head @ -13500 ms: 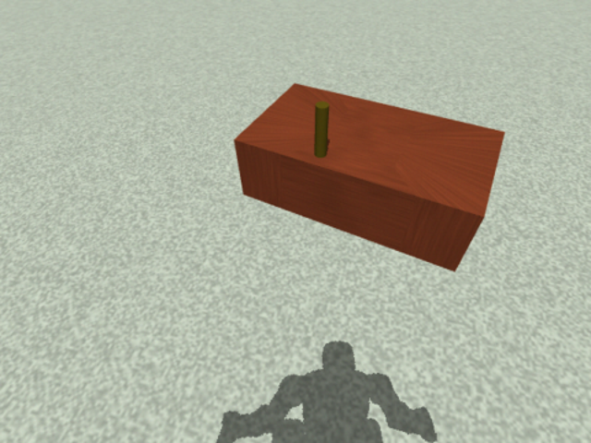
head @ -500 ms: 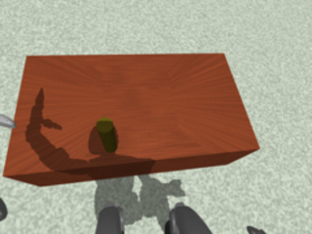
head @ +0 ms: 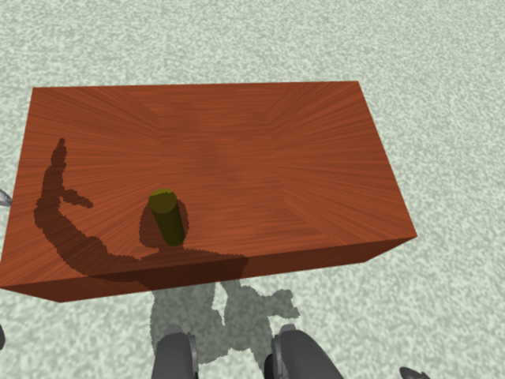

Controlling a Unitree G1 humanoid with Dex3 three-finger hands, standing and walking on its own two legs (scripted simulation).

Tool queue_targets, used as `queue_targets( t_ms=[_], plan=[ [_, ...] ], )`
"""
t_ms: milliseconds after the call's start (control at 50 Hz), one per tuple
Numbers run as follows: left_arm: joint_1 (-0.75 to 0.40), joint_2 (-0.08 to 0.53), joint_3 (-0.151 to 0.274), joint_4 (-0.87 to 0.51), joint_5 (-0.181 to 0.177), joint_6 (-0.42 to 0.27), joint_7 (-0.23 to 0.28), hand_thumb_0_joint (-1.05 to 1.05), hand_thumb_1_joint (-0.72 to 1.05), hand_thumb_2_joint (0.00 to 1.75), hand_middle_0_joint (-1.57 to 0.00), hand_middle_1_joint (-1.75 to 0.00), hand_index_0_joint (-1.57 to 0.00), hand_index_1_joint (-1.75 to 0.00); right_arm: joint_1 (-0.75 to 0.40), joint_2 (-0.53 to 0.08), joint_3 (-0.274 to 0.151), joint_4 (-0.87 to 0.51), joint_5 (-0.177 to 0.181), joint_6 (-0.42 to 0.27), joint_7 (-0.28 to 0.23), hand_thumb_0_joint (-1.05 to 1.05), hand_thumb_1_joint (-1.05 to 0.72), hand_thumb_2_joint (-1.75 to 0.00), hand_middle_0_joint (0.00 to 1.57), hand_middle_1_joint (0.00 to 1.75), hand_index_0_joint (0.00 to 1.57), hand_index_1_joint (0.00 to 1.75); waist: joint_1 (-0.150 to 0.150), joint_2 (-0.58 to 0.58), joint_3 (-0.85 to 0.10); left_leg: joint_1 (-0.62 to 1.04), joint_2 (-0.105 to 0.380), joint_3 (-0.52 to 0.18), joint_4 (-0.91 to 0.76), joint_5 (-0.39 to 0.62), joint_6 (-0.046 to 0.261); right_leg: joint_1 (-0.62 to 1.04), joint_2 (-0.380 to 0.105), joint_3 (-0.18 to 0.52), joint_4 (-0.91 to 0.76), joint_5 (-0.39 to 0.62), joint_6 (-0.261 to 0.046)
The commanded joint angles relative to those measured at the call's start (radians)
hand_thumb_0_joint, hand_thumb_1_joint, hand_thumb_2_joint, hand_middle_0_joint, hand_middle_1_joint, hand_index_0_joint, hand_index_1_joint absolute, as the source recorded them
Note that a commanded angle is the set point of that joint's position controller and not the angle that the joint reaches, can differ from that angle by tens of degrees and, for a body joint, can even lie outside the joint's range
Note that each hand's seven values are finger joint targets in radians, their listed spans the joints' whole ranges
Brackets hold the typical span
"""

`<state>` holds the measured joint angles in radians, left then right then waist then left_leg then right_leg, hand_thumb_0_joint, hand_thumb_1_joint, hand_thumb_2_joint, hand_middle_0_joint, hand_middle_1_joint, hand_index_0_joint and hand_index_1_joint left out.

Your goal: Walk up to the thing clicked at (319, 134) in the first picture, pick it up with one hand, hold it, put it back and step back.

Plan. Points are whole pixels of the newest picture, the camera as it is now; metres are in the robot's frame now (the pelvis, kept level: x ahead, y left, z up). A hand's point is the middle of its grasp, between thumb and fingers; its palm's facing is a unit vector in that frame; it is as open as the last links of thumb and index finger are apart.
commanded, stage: go down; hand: left
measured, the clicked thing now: (169, 221) +0.45 +0.13 -0.23
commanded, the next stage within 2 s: approach in 1.70 s
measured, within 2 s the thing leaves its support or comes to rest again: neither
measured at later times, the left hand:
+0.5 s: hand out of the picture +0.46 +0.31 +0.07, palm faces -0.07 -1.00 +0.00, open 17.3 cm
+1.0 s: hand out of the picture +0.46 +0.32 +0.07, palm faces -0.07 -1.00 +0.00, open 17.2 cm
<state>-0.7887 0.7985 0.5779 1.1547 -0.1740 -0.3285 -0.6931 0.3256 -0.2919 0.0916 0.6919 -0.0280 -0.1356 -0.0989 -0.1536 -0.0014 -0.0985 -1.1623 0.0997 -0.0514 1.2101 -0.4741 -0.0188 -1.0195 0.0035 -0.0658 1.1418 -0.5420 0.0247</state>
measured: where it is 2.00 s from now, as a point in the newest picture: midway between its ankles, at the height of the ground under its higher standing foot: outside the picture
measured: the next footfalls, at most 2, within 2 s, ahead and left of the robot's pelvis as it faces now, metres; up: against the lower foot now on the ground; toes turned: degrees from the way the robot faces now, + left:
none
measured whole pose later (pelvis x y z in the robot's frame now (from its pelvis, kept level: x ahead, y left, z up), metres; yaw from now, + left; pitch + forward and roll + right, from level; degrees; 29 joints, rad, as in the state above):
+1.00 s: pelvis +0.00 +0.00 +0.00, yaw +0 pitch +24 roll -5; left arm -0.81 0.81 0.56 1.14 -0.17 -0.30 -0.70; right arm 0.33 -0.29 0.10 0.68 -0.03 -0.14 -0.10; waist -0.15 0.00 -0.10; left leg -1.17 0.10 -0.05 1.22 -0.47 -0.01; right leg -1.02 0.00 -0.06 1.14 -0.54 0.03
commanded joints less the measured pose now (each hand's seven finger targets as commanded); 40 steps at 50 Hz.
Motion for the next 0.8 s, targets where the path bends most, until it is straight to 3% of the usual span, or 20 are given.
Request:
queue_targets(
  t_ms=[0,80,120,160,200,260,300,320,340,460,500,520,540,580,600,700,780],
  plan=[
    [-0.342,0.384,0.068,-0.212,-0.039,-0.066,-0.005,0.0,-0.44,0.03,-0.05,0.0,-0.04,-0.01,0.164,-0.209,-0.067,-0.036,-0.002,-0.018,-0.014,0.0,-0.88,-0.89,0.2,0.3,0.2,0.3,0.02,0.241,-0.515,0.572,-0.044,-0.031,-0.108,0.391,0.029,0.042,0.034,0.011,-0.139,0.323,-0.051],
    [-0.358,0.368,0.056,-0.234,-0.044,-0.067,-0.014,0.0,-0.43,0.03,-0.05,-0.01,-0.04,-0.01,0.159,-0.205,-0.068,-0.035,0.0,-0.021,-0.017,0.0,-0.88,-0.89,0.2,0.3,0.2,0.3,0.015,0.244,-0.509,0.553,-0.046,-0.024,-0.113,0.352,0.029,0.056,0.034,0.017,-0.143,0.31,-0.049],
    [-0.329,0.335,0.031,-0.171,-0.043,-0.056,-0.02,0.0,-0.47,0.02,-0.06,-0.01,-0.04,-0.01,0.162,-0.207,-0.067,-0.024,0.0,-0.024,-0.018,0.0,-0.88,-0.89,0.2,0.3,0.2,0.3,0.006,0.236,-0.484,0.566,-0.04,-0.035,-0.111,0.368,0.026,0.01,0.038,0.006,-0.132,0.302,-0.052],
    [-0.374,0.382,0.054,-0.217,-0.042,-0.06,-0.02,0.0,-0.47,0.02,-0.06,-0.01,-0.05,-0.01,0.163,-0.215,-0.067,-0.033,-0.002,-0.025,-0.018,0.0,-0.88,-0.89,0.2,0.3,0.2,0.3,0.01,0.253,-0.493,0.586,-0.037,-0.042,-0.104,0.404,0.025,-0.012,0.037,0.005,-0.128,0.306,-0.053],
    [-0.351,0.341,0.035,-0.17,-0.046,-0.055,-0.026,0.0,-0.46,0.04,-0.05,-0.01,-0.04,-0.02,0.169,-0.209,-0.064,-0.026,-0.002,-0.026,-0.016,0.0,-0.87,-0.89,0.2,0.3,0.2,0.3,0.002,0.223,-0.469,0.56,-0.039,-0.04,-0.106,0.368,0.027,-0.005,0.039,0.002,-0.132,0.295,-0.053],
    [-0.394,0.399,0.06,-0.224,-0.042,-0.059,-0.018,0.0,-0.47,0.02,-0.06,-0.01,-0.04,-0.01,0.158,-0.21,-0.062,-0.045,0.0,-0.029,-0.019,0.0,-0.88,-0.89,0.2,0.3,0.2,0.3,0.006,0.23,-0.514,0.539,-0.042,-0.029,-0.098,0.357,0.033,0.045,0.035,0.018,-0.133,0.315,-0.046],
    [-0.385,0.4,0.06,-0.2,-0.037,-0.051,-0.016,0.0,-0.46,0.03,-0.06,-0.01,-0.04,-0.02,0.163,-0.21,-0.061,-0.043,0.0,-0.028,-0.018,0.0,-0.88,-0.89,0.2,0.3,0.2,0.3,0.014,0.233,-0.507,0.537,-0.045,-0.027,-0.102,0.348,0.033,0.044,0.034,0.019,-0.135,0.307,-0.048],
    [-0.368,0.366,0.036,-0.164,-0.033,-0.044,-0.017,0.0,-0.47,0.03,-0.06,-0.01,-0.05,-0.02,0.171,-0.201,-0.057,-0.033,-0.002,-0.025,-0.016,0.0,-0.88,-0.89,0.2,0.3,0.2,0.3,0.005,0.23,-0.495,0.524,-0.045,-0.025,-0.103,0.342,0.034,0.044,0.035,0.017,-0.135,0.309,-0.048],
    [-0.383,0.361,0.041,-0.19,-0.037,-0.046,-0.014,0.0,-0.48,0.03,-0.06,-0.01,-0.04,-0.02,0.173,-0.207,-0.062,-0.034,-0.002,-0.025,-0.015,0.0,-0.88,-0.89,0.2,0.3,0.2,0.3,0.005,0.231,-0.5,0.543,-0.042,-0.034,-0.106,0.357,0.03,0.025,0.037,0.008,-0.128,0.305,-0.051],
    [-0.382,0.414,0.072,-0.207,-0.029,-0.048,-0.007,0.0,-0.45,0.03,-0.06,-0.01,-0.04,-0.02,0.174,-0.212,-0.059,-0.039,-0.005,-0.022,-0.011,0.0,-0.88,-0.89,0.2,0.3,0.2,0.3,0.019,0.243,-0.508,0.564,-0.04,-0.041,-0.102,0.393,0.027,0.012,0.039,0.002,-0.124,0.309,-0.054],
    [-0.393,0.424,0.074,-0.219,-0.029,-0.047,-0.007,0.0,-0.41,0.03,-0.05,-0.01,-0.04,-0.01,0.162,-0.213,-0.06,-0.057,-0.001,-0.023,-0.014,0.0,-0.87,-0.89,0.2,0.3,0.2,0.3,0.015,0.229,-0.516,0.547,-0.043,-0.029,-0.106,0.36,0.033,0.048,0.039,0.014,-0.138,0.309,-0.049],
    [-0.372,0.37,0.045,-0.17,-0.032,-0.041,-0.012,0.0,-0.41,0.04,-0.05,-0.01,-0.04,-0.01,0.174,-0.202,-0.058,-0.038,-0.001,-0.022,-0.014,0.0,-0.87,-0.89,0.2,0.3,0.2,0.3,0.002,0.227,-0.485,0.519,-0.045,-0.027,-0.115,0.314,0.03,0.045,0.04,0.011,-0.138,0.288,-0.051],
    [-0.373,0.385,0.06,-0.213,-0.034,-0.044,-0.009,0.0,-0.43,0.04,-0.05,-0.01,-0.04,-0.02,0.164,-0.205,-0.06,-0.049,-0.002,-0.023,-0.012,0.0,-0.87,-0.89,0.2,0.3,0.2,0.3,0.014,0.232,-0.493,0.515,-0.044,-0.028,-0.117,0.321,0.03,0.049,0.037,0.013,-0.135,0.291,-0.051],
    [-0.359,0.336,0.018,-0.172,-0.034,-0.032,-0.013,0.0,-0.42,0.03,-0.05,-0.01,-0.04,-0.01,0.168,-0.207,-0.065,-0.04,0.003,-0.023,-0.016,0.0,-0.87,-0.89,0.2,0.3,0.2,0.3,-0.002,0.238,-0.478,0.546,-0.041,-0.03,-0.126,0.288,0.026,0.01,0.042,0.01,-0.141,0.259,-0.054],
    [-0.39,0.373,0.04,-0.232,-0.033,-0.038,-0.007,0.0,-0.43,0.02,-0.05,0.0,-0.04,0.0,0.165,-0.213,-0.066,-0.051,0.003,-0.025,-0.015,0.0,-0.87,-0.89,0.2,0.3,0.2,0.3,0.003,0.246,-0.492,0.552,-0.04,-0.036,-0.127,0.311,0.025,0.012,0.038,0.007,-0.136,0.265,-0.055],
    [-0.376,0.377,0.039,-0.199,-0.035,-0.036,-0.006,0.0,-0.42,0.03,-0.05,0.0,-0.04,0.0,0.177,-0.202,-0.056,-0.033,0.004,-0.023,-0.02,0.0,-0.87,-0.89,0.2,0.3,0.2,0.3,0.0,0.212,-0.492,0.519,-0.048,-0.022,-0.109,0.338,0.036,0.069,0.037,0.019,-0.156,0.315,-0.045],
    [-0.351,0.395,0.065,-0.21,-0.032,-0.038,-0.002,0.0,-0.45,0.02,-0.05,-0.01,-0.04,-0.01,0.156,-0.21,-0.06,-0.059,0.001,-0.027,-0.018,0.0,-0.87,-0.89,0.2,0.3,0.2,0.3,0.021,0.234,-0.497,0.554,-0.044,-0.03,-0.109,0.392,0.032,0.047,0.036,0.011,-0.141,0.326,-0.049]
  ],
)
